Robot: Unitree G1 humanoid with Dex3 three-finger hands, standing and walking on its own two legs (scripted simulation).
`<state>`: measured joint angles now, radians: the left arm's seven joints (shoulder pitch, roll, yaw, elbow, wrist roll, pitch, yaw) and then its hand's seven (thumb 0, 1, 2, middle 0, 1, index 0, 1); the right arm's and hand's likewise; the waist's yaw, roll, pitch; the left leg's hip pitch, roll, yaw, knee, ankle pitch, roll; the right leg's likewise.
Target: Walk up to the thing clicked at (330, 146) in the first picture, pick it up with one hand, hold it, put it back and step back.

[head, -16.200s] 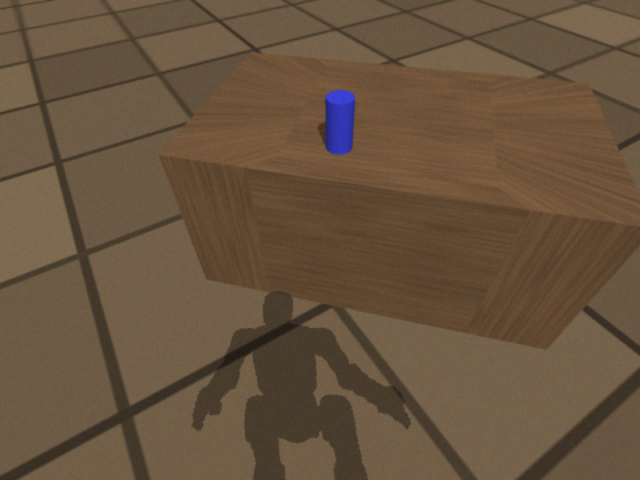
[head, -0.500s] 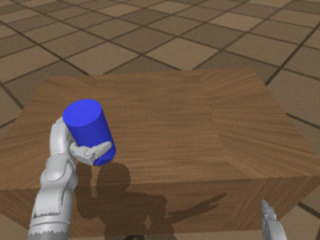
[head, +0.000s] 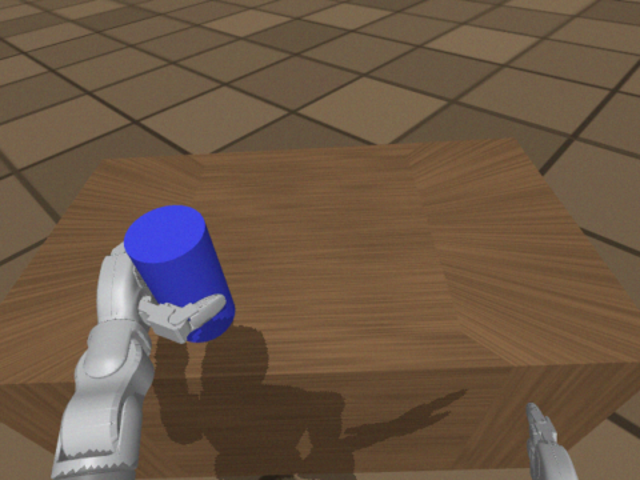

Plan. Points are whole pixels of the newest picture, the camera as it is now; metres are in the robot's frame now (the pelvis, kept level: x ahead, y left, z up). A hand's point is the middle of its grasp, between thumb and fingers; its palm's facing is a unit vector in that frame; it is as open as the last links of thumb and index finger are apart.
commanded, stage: hold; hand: left
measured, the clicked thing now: (187, 278) +0.32 +0.16 +0.15
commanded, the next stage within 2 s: crouch in 1.88 s
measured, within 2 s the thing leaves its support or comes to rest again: neither
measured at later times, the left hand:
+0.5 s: hand (179, 272) +0.33 +0.17 +0.15, palm faces +0.19 -0.98 -0.02, open 10.8 cm
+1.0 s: hand (180, 264) +0.33 +0.17 +0.16, palm faces +0.17 -0.99 -0.01, open 10.9 cm
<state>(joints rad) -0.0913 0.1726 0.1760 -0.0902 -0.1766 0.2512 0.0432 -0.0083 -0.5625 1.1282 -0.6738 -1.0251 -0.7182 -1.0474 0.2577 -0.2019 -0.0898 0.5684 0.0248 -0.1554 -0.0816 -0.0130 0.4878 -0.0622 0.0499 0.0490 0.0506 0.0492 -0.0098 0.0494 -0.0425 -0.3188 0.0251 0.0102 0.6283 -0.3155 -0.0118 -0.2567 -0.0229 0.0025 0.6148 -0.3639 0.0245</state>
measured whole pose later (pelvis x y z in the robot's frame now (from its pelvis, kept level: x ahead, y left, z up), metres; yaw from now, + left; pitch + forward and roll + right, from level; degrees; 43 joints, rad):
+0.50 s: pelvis +0.00 +0.00 +0.00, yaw +0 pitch +0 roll +0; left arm -0.13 0.18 0.21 -0.03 -0.18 0.24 0.04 -0.01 -0.56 1.13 -0.66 -1.03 -0.71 -1.06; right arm 0.24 -0.21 -0.10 0.62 0.02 -0.17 -0.08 -0.01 0.49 -0.06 0.05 0.05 0.05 0.05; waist -0.02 0.04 -0.04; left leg -0.30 0.03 0.01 0.59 -0.30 -0.02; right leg -0.24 -0.02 0.00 0.58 -0.35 0.02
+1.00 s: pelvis +0.00 +0.00 +0.01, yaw +0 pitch +0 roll +0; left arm -0.17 0.19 0.20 -0.01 -0.18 0.23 0.03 -0.01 -0.55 1.13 -0.65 -1.05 -0.70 -1.07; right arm 0.22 -0.21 -0.10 0.66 0.02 -0.18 -0.09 -0.01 0.49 -0.06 0.05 0.05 0.05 0.05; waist -0.02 0.05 -0.03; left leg -0.28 0.02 0.00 0.57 -0.28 -0.02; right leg -0.22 -0.02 0.00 0.56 -0.33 0.02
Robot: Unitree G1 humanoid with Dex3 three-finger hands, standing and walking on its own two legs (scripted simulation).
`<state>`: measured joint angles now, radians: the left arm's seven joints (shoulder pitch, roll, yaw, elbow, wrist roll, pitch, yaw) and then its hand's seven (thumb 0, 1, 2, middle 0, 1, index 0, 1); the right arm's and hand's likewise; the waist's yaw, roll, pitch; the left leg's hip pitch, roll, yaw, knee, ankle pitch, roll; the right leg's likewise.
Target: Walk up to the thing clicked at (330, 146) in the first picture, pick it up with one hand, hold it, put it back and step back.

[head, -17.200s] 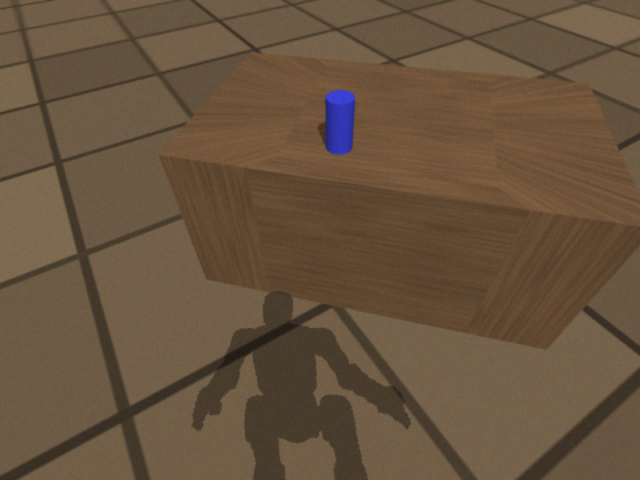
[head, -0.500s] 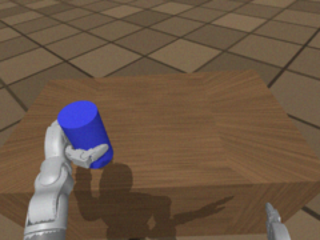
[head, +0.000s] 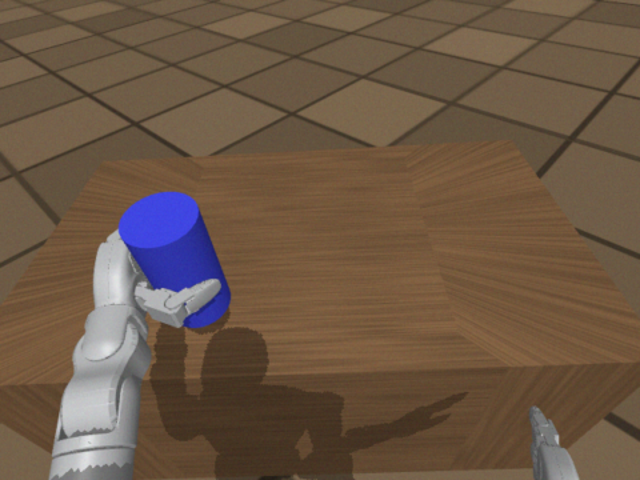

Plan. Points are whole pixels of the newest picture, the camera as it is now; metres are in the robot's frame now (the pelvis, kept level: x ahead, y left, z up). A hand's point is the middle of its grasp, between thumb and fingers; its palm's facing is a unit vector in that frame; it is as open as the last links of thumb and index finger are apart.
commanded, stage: hold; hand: left
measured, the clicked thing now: (182, 265) +0.34 +0.16 +0.15
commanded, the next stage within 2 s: crouch in 0.88 s
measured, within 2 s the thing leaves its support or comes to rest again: neither
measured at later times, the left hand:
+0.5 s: hand (179, 273) +0.33 +0.17 +0.15, palm faces +0.15 -0.99 -0.02, open 10.9 cm
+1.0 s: hand (179, 279) +0.33 +0.17 +0.14, palm faces +0.16 -0.99 -0.01, open 10.9 cm
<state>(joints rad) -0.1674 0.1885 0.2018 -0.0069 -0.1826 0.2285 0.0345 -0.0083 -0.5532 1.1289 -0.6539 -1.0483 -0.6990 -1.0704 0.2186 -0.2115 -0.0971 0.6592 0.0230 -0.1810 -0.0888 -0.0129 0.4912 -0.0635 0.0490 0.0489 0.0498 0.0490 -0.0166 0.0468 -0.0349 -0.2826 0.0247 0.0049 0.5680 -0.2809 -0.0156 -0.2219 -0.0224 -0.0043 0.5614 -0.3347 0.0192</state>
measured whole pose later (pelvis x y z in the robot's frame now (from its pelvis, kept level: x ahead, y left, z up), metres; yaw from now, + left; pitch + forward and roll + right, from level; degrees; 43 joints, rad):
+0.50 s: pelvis +0.00 +0.00 +0.00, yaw +0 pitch +0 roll +0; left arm -0.14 0.19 0.18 0.00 -0.18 0.20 0.03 -0.01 -0.55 1.13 -0.65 -1.05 -0.69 -1.08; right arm 0.18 -0.21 -0.10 0.67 0.02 -0.18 -0.09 -0.01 0.49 -0.07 0.05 0.05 0.05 0.05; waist -0.02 0.05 -0.04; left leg -0.28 0.02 0.00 0.56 -0.28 -0.01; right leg -0.21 -0.02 -0.01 0.55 -0.33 0.02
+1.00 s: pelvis +0.00 +0.00 +0.00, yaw +0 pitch +0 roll +0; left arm -0.11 0.17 0.18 -0.01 -0.18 0.21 0.03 -0.01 -0.55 1.13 -0.65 -1.05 -0.70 -1.07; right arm 0.20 -0.21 -0.10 0.66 0.02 -0.17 -0.08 -0.01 0.49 -0.07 0.05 0.05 0.05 0.05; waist -0.01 0.05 -0.03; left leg -0.27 0.02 0.01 0.55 -0.28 -0.01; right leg -0.20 -0.02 0.00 0.53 -0.32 0.02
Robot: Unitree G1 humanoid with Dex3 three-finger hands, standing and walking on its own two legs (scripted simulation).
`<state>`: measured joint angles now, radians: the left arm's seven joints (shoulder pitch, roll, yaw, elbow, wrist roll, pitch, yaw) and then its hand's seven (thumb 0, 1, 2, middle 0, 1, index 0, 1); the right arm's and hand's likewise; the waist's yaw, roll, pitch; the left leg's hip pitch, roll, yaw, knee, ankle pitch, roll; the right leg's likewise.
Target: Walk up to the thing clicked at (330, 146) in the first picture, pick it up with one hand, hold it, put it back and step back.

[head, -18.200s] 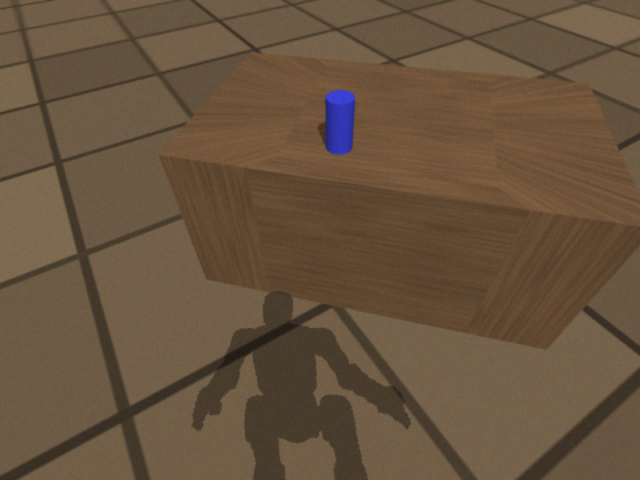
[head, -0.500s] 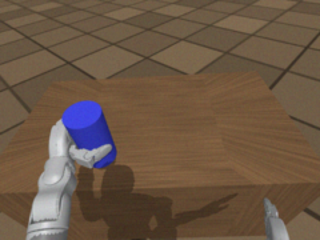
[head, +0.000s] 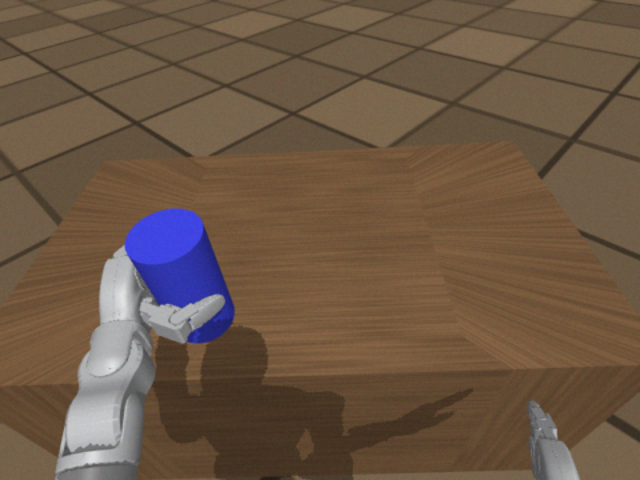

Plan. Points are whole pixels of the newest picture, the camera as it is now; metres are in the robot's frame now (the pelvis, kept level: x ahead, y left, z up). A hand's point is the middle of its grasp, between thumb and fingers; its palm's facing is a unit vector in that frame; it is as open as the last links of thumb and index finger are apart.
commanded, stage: crouch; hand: left
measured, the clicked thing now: (187, 280) +0.33 +0.16 +0.14
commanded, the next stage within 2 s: lower in 1.40 s
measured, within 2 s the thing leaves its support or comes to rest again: neither
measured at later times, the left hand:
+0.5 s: hand (201, 286) +0.38 +0.18 +0.06, palm faces +0.18 -0.98 +0.01, open 10.8 cm
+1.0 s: hand (208, 277) +0.44 +0.19 +0.01, palm faces +0.18 -0.98 -0.01, open 10.8 cm
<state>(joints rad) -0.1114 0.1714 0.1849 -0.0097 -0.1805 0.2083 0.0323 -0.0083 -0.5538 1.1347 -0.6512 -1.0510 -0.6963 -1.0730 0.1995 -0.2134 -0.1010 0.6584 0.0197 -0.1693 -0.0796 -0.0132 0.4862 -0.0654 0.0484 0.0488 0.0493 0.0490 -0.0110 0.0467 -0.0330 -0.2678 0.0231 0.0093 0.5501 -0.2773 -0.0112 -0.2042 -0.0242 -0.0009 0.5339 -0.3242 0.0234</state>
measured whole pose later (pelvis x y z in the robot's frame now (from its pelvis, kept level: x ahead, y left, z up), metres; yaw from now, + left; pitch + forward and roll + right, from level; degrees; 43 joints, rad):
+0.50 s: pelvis -0.01 +0.00 -0.01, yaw -1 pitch +6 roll +0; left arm -0.35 0.23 0.26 0.52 -0.16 -0.08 0.01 -0.01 -0.56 1.14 -0.66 -1.04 -0.71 -1.06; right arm 0.19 -0.22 -0.09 0.61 0.01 -0.15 -0.07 -0.01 0.53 -0.05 0.05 0.05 0.05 0.05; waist -0.07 0.00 -0.03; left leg -0.45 0.03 0.02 0.66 -0.31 -0.01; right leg -0.39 -0.02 0.01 0.66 -0.36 0.02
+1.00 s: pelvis -0.02 +0.01 -0.04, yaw -1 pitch +15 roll -2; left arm -0.64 0.36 0.33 0.95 -0.11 -0.35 0.01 -0.01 -0.56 1.14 -0.67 -1.03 -0.71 -1.05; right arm 0.28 -0.21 -0.07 0.32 -0.03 -0.08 0.00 -0.01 0.51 -0.06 0.05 0.05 0.05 0.05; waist -0.14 -0.01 -0.07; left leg -0.78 0.05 0.00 0.91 -0.39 0.00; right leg -0.71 0.00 0.01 0.87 -0.42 0.03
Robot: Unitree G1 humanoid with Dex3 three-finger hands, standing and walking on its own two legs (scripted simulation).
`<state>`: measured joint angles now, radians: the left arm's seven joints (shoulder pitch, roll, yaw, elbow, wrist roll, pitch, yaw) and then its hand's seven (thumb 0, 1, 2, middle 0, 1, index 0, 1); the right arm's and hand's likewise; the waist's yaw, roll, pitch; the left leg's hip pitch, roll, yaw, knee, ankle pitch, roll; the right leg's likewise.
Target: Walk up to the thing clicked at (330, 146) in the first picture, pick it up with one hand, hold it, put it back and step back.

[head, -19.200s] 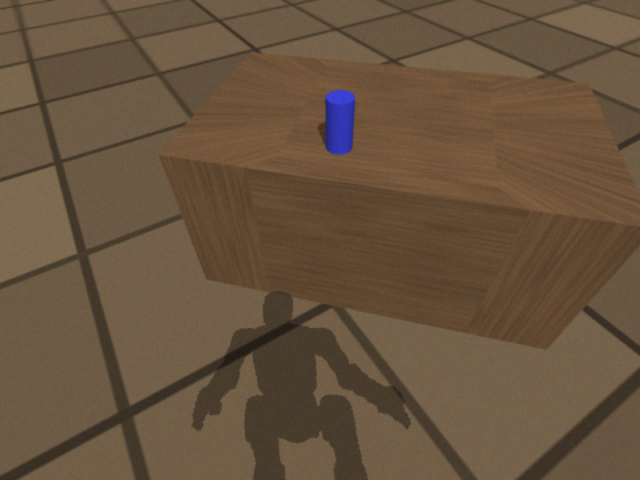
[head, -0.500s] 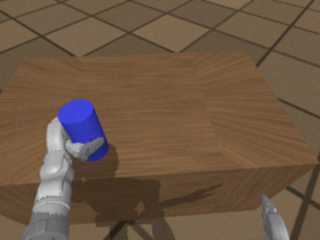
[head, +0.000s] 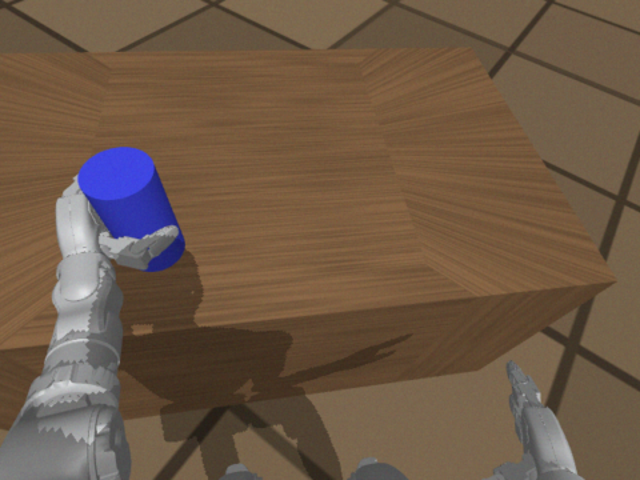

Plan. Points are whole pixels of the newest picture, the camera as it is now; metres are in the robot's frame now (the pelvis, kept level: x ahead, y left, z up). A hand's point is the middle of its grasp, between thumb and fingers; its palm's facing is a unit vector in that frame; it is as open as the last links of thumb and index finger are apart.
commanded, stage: crouch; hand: left
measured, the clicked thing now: (139, 215) +0.46 +0.19 +0.05
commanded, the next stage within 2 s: lower in 0.40 s
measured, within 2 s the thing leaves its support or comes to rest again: rests again in 1.16 s
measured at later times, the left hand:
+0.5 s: hand (138, 208) +0.49 +0.21 +0.02, palm faces +0.22 -0.97 -0.02, open 10.8 cm
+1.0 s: hand (147, 224) +0.50 +0.21 -0.03, palm faces +0.23 -0.97 -0.01, open 10.8 cm
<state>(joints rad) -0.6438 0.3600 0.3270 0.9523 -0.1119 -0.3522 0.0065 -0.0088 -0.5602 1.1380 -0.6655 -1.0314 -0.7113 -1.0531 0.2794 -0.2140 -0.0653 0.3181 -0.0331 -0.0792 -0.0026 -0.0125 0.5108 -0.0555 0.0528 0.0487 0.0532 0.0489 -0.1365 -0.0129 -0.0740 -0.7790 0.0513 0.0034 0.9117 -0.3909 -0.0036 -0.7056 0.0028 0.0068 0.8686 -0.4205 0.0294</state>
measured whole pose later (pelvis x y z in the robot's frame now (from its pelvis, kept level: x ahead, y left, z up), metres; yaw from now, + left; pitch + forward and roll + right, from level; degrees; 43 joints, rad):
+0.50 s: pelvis +0.00 +0.00 -0.02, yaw +0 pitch +20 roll -3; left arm -0.75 0.45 0.39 1.07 -0.07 -0.40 0.00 -0.01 -0.56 1.14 -0.67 -1.03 -0.71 -1.05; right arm 0.32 -0.22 -0.03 0.14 -0.04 0.00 0.02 -0.01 0.51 -0.06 0.05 0.05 0.05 0.05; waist -0.19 0.00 -0.12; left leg -0.96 0.06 -0.02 1.05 -0.45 -0.01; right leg -0.88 0.02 -0.01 1.00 -0.48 0.02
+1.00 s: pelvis +0.00 +0.00 -0.05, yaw -1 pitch +25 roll -4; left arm -0.77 0.51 0.46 1.14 -0.04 -0.48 -0.02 -0.01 -0.56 1.14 -0.66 -1.04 -0.71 -1.06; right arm 0.32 -0.25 -0.02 0.03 -0.06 0.01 0.04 -0.01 0.49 -0.06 0.05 0.05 0.05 0.05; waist -0.25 -0.02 -0.13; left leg -1.12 0.07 -0.04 1.18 -0.49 -0.01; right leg -1.03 0.02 -0.03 1.12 -0.52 0.02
